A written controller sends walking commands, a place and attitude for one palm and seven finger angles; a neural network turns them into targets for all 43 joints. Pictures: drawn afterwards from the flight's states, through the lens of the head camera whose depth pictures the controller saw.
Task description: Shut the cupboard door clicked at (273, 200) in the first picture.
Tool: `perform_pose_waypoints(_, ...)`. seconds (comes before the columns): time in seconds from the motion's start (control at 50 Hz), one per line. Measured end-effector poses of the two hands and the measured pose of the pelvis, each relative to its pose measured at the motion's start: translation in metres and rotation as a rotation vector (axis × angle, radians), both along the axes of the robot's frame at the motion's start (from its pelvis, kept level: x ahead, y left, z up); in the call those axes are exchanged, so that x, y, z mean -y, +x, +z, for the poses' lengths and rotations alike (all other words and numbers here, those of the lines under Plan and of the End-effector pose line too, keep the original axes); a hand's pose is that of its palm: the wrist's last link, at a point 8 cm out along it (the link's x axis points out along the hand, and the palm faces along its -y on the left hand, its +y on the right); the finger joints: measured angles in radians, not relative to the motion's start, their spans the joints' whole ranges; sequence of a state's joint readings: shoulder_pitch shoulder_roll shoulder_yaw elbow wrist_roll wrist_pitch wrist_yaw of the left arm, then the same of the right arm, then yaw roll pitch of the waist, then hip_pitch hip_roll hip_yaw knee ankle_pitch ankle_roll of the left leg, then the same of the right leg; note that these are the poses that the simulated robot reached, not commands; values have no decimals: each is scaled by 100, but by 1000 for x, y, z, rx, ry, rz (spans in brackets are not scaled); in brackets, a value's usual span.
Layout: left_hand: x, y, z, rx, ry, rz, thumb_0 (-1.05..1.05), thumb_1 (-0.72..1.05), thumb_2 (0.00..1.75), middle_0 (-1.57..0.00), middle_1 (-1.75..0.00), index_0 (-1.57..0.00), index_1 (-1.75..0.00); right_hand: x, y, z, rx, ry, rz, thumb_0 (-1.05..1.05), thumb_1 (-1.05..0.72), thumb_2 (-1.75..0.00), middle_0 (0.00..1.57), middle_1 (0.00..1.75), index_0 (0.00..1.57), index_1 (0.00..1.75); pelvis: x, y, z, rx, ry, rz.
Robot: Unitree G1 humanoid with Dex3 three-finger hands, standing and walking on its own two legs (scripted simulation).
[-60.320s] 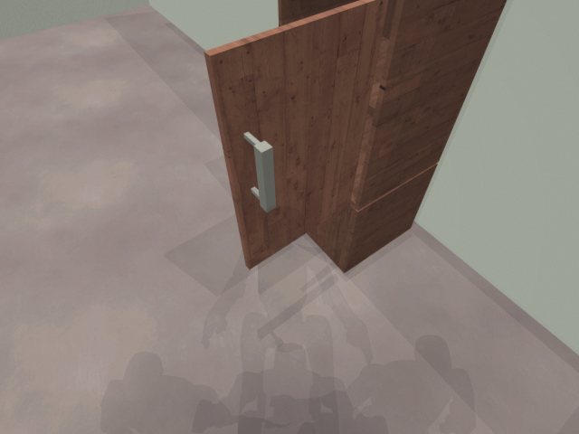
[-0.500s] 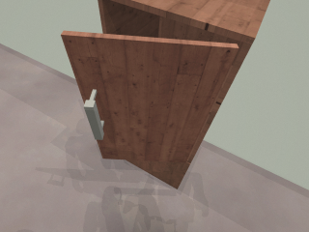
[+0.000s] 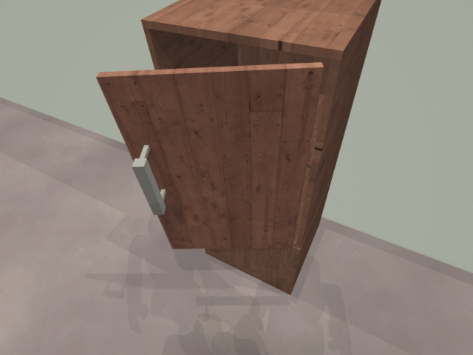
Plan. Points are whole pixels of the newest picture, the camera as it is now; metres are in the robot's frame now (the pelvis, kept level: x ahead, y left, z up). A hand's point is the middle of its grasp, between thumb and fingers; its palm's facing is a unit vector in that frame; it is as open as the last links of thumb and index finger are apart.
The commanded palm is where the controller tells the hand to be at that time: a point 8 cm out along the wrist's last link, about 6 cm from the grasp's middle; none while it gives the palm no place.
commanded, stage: come to a stop and stand still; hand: left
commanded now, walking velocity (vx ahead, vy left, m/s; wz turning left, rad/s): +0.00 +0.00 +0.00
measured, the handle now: (152, 181) +0.46 +0.22 +0.02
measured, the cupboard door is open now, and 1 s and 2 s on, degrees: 27 27 27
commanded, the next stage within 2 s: look again from close up in 1.16 s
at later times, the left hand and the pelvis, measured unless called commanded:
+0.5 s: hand out of the picture +0.03 +0.14 -0.17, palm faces +0.01 -0.98 -0.20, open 7.3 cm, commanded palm none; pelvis +0.03 -0.03 +0.00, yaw +0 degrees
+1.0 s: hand out of the picture +0.06 +0.13 -0.17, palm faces +0.04 -0.98 -0.21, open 7.3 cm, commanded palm none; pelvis +0.07 -0.04 +0.01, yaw +0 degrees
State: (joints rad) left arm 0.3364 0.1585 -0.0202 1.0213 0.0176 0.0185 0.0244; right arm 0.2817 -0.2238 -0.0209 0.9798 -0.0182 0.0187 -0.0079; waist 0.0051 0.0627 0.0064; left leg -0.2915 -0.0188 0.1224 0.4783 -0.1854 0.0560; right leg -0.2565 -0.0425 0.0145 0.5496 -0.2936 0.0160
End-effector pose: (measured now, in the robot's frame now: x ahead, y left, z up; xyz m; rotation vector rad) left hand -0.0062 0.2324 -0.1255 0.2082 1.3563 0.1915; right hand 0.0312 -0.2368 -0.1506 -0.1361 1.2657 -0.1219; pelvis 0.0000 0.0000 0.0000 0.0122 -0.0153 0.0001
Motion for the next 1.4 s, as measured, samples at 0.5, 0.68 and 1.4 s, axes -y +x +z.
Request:
perform_pose_waypoints(0.5, 47, 27, -9, -51, -60, 8, 1, 92, 90, -20, -30, -20, -30, -6, -29, 2, -182, 53, -40, 0, -91, -90, 20, 30, 20, 30, 30, 29, 5, -20, 2, 2)
perform_pose_waypoints(0.68, 52, 41, -9, -57, -58, 24, 1, 92, 90, -20, -30, -20, -30, 11, 11, 2, -146, 16, -18, 2, -93, -90, 20, 30, 20, 30, 34, 47, 6, -21, 6, 3)
perform_pose_waypoints(1.4, 66, 68, -9, -41, -53, 48, 1, 91, 90, -20, -30, -20, -30, 34, 51, 6, -141, -12, 5, 1, -92, -90, 20, 30, 20, 30, 52, 76, 7, -8, 9, 16)
